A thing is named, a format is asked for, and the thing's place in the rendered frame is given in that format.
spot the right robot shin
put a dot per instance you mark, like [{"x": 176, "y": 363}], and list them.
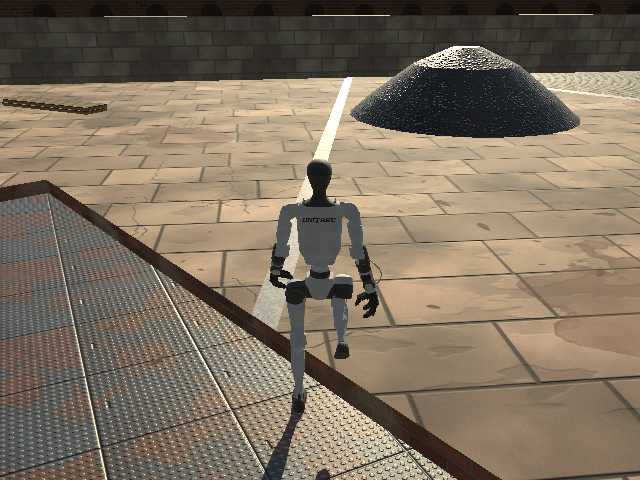
[{"x": 340, "y": 314}]

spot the robot left forearm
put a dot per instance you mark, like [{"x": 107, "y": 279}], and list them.
[{"x": 276, "y": 263}]

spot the right robot hand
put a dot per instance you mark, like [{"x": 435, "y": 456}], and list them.
[{"x": 372, "y": 304}]

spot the left robot foot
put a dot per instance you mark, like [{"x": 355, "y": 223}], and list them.
[{"x": 299, "y": 404}]

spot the robot right forearm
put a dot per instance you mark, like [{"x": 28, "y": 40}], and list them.
[{"x": 365, "y": 272}]

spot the right robot upper arm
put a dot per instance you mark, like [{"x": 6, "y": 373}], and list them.
[{"x": 351, "y": 212}]

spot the left robot hand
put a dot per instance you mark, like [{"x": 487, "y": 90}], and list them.
[{"x": 283, "y": 274}]

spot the left robot upper arm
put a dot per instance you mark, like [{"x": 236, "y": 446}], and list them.
[{"x": 288, "y": 212}]

